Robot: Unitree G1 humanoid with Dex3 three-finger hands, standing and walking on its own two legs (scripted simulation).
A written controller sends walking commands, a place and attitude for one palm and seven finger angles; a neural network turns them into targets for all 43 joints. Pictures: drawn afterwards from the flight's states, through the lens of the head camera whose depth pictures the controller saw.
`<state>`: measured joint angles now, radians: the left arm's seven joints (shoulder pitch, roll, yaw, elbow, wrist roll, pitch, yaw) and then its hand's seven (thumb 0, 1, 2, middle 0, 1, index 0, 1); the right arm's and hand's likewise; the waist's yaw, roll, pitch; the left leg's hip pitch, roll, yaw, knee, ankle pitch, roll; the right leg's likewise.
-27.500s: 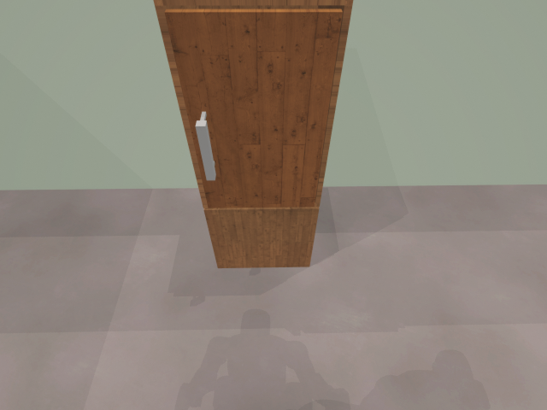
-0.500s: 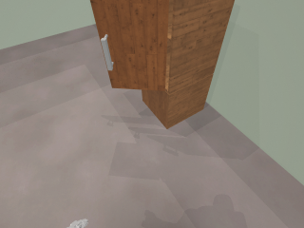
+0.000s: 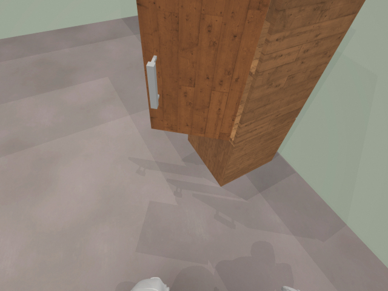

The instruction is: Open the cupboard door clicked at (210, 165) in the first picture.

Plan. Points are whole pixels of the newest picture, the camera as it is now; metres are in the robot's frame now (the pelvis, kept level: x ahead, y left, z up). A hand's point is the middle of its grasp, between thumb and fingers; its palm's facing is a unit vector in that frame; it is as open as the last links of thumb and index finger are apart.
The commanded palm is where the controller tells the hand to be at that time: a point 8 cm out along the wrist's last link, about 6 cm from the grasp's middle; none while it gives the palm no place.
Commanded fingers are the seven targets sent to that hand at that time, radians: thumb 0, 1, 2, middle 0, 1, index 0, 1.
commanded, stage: take the last steps up to it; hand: left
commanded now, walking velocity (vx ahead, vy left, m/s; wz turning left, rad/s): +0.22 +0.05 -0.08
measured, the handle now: (154, 83) +0.74 +0.21 -0.05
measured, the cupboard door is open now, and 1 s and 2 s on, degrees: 51 51 51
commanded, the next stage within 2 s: come to a stop and stand still in 0.18 s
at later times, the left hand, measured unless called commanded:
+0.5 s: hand (135, 232) +0.26 +0.17 -0.15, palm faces -0.08 -0.98 -0.20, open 7.4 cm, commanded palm none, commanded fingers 0.00 0.90 0.90 -0.20 -0.30 -0.20 -0.30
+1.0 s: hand (126, 286) +0.14 +0.16 -0.16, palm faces +0.02 -0.98 -0.20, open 7.4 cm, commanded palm none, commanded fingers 0.00 0.90 0.90 -0.20 -0.30 -0.20 -0.30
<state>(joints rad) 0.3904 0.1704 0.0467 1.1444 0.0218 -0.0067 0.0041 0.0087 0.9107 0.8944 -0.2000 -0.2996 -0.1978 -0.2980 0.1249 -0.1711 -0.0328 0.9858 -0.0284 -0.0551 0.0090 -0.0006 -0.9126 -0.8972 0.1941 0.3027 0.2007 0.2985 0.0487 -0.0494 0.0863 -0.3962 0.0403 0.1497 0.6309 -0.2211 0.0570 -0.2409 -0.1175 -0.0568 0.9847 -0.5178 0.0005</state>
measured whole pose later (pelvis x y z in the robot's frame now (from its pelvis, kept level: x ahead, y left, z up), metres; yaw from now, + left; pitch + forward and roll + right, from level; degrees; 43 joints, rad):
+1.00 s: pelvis +0.14 -0.01 +0.01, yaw -1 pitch +0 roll +0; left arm 0.26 0.17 0.02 1.08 0.02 0.00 0.03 0.01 0.91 0.89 -0.20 -0.30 -0.20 -0.30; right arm 0.15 -0.18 -0.04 1.04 0.00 0.02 -0.04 0.00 -0.91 -0.90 0.19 0.30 0.20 0.30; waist 0.02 -0.02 0.07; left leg -0.18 0.02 0.03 0.53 -0.35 -0.01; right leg -0.24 0.01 -0.08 0.52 -0.28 -0.05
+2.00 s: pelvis +0.09 +0.01 +0.02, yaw -1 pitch -3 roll +0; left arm 0.26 0.25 -0.01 1.06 0.03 0.01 0.02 0.01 0.90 0.89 -0.20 -0.30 -0.20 -0.30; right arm 0.23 -0.26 0.01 1.08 -0.02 0.01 0.00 0.00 -0.91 -0.90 0.20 0.30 0.20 0.30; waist 0.01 -0.02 0.00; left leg -0.14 -0.01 0.06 0.44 -0.26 0.02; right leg -0.21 -0.02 -0.05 0.44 -0.19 -0.01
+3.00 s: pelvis +0.18 +0.02 +0.01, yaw -4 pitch -2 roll +0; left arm 0.25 0.18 0.04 0.98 0.03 0.02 0.04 0.01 0.91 0.89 -0.20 -0.30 -0.19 -0.30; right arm 0.20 -0.17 -0.05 1.05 -0.01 0.02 -0.04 0.00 -0.92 -0.90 0.20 0.30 0.20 0.30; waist 0.00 0.00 0.09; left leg -0.24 0.04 0.13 0.58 -0.32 0.01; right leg -0.23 -0.03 -0.06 0.55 -0.27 0.00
